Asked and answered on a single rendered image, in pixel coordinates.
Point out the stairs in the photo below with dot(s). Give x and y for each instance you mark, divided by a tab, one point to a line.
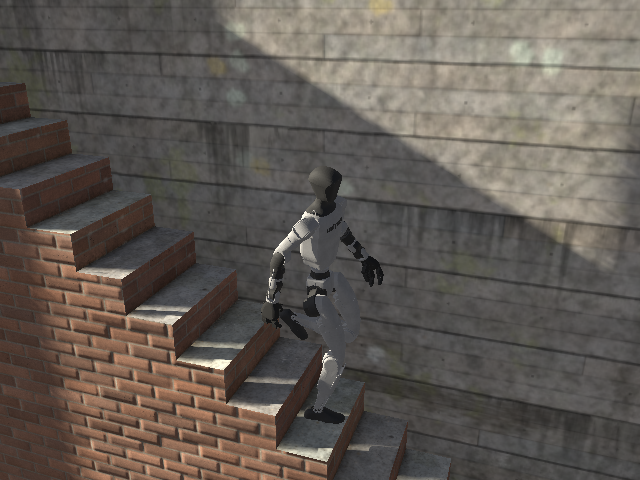
121	358

